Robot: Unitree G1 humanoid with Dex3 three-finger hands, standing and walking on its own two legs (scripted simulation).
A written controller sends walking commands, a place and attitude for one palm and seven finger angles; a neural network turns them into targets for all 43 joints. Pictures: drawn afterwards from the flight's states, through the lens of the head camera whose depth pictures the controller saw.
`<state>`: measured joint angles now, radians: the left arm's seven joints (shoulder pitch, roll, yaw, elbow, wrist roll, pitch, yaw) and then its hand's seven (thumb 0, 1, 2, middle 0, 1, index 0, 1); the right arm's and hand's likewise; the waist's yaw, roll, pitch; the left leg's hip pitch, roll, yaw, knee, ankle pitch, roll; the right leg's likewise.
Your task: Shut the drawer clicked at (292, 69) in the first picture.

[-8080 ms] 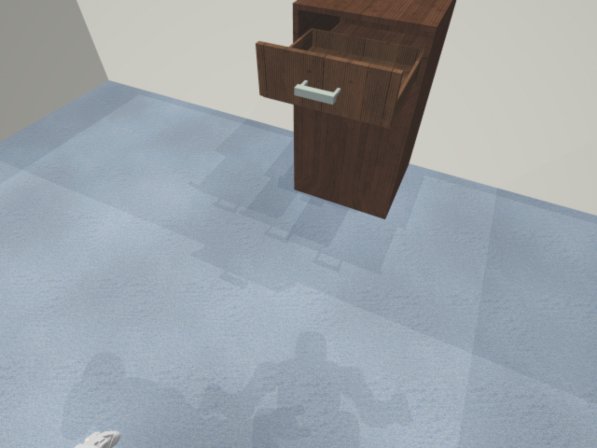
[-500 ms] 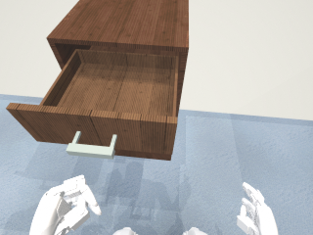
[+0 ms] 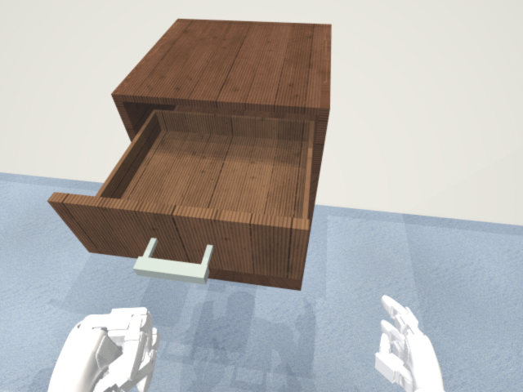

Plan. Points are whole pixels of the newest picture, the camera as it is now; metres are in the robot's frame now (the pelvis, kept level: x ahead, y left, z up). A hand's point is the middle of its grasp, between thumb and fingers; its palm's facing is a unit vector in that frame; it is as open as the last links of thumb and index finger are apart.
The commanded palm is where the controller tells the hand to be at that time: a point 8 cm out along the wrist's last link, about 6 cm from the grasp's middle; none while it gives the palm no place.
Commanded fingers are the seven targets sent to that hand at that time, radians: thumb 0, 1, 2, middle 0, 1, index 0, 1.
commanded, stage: raise the hand and make a fist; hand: left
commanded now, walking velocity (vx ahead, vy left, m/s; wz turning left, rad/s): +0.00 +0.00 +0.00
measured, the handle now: (176, 258) +0.32 +0.18 +0.01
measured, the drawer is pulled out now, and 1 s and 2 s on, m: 0.29 0.29 0.29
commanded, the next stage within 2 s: bring the fist close to the handle in 0.36 s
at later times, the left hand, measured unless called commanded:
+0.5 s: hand (138, 368) +0.14 +0.15 +0.10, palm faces -0.02 -1.00 -0.09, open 3.3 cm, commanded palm +0.09 +0.21 +0.11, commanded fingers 0.00 0.90 0.90 -1.40 -1.60 -1.40 -1.60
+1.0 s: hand (167, 346) +0.17 +0.14 +0.05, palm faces -0.06 -1.00 -0.04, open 3.3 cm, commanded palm +0.14 +0.20 +0.06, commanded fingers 0.00 0.90 0.90 -1.40 -1.60 -1.40 -1.60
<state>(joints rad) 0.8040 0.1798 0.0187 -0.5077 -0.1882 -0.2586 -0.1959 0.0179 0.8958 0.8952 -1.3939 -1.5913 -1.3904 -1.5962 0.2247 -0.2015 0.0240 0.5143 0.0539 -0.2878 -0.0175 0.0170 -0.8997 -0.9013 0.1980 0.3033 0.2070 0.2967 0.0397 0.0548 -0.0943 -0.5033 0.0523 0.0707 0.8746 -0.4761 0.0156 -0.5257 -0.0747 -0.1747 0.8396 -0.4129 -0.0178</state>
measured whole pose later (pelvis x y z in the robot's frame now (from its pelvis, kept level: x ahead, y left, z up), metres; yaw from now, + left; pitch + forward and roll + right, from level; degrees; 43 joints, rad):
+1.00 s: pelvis -0.01 +0.00 -0.01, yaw +0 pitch +9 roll -1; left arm 0.58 0.17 0.03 -0.23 -0.18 -0.33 -0.19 0.02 0.90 0.90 -1.40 -1.60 -1.40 -1.60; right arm 0.24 -0.23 0.01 0.55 0.03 -0.29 -0.03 0.02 -0.90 -0.90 0.20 0.30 0.21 0.30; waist -0.01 0.03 -0.07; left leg -0.62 0.05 0.08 0.94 -0.48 0.02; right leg -0.65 -0.08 -0.16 0.91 -0.41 -0.02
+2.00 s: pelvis -0.01 -0.01 -0.04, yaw +0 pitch +16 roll -1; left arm 0.45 0.19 0.03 -0.10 -0.18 -0.42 -0.16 0.02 0.90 0.90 -1.40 -1.60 -1.40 -1.60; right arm 0.22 -0.24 0.00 0.50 0.02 -0.18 -0.02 0.02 -0.90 -0.90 0.20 0.30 0.21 0.30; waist -0.02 0.03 -0.13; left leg -0.84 0.07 0.06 1.11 -0.55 0.01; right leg -0.86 -0.08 -0.17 1.08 -0.49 -0.04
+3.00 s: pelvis -0.03 +0.00 -0.03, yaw +0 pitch +16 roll -1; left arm -0.19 0.21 0.07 0.40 -0.16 -0.37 -0.13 -0.01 0.80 0.92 -1.40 -1.60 -1.40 -1.60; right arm 0.22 -0.25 0.03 0.60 0.02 -0.15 -0.02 0.01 -0.90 -0.90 0.20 0.30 0.21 0.30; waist -0.04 0.02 -0.10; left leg -0.85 0.05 0.07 1.06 -0.49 0.03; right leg -0.88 -0.09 -0.15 1.02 -0.42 -0.03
